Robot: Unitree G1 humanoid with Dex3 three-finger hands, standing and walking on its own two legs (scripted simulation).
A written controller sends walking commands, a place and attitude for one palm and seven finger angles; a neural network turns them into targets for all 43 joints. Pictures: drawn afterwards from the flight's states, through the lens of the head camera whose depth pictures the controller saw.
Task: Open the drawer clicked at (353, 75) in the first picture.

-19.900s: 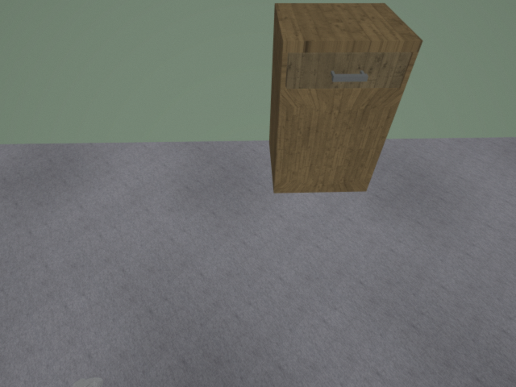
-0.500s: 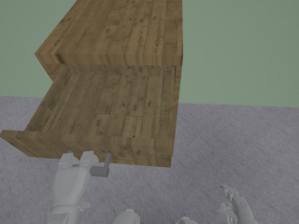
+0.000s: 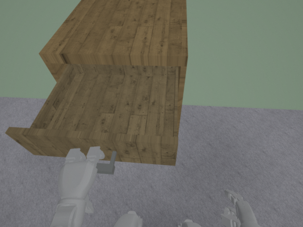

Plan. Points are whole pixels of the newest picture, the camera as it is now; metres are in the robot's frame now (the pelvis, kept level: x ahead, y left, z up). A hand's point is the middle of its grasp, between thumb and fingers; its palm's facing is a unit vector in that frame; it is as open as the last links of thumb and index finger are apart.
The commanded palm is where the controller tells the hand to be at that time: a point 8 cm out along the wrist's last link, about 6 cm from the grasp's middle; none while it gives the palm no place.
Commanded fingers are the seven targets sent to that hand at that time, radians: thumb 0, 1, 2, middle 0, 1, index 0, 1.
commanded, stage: lift the hand off the handle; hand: left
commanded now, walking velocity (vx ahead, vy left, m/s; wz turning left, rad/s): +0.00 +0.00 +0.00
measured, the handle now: (92, 160) +0.29 +0.20 -0.01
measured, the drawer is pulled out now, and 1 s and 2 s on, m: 0.29 0.29 0.29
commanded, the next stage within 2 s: none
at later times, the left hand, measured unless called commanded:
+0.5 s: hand (79, 174) +0.24 +0.21 +0.01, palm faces +0.04 -0.12 -0.99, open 13.7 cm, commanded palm +0.22 +0.20 +0.07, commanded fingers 0.00 -0.50 0.30 -0.30 -1.20 -0.30 -1.20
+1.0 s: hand (78, 169) +0.24 +0.20 +0.05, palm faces +0.05 -0.13 -0.99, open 13.8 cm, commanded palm +0.22 +0.20 +0.11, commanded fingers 0.00 -0.50 0.30 -0.30 -1.20 -0.30 -1.20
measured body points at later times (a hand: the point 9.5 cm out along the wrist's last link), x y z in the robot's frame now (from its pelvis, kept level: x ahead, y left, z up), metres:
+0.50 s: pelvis +0.01 +0.01 +0.02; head +0.05 -0.02 +0.47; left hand +0.24 +0.21 +0.07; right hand +0.20 -0.22 -0.08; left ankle +0.03 +0.13 -0.66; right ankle +0.00 -0.09 -0.66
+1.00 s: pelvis +0.02 +0.01 +0.04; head +0.04 -0.03 +0.48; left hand +0.24 +0.20 +0.10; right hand +0.23 -0.21 -0.07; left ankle +0.03 +0.13 -0.66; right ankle +0.00 -0.09 -0.66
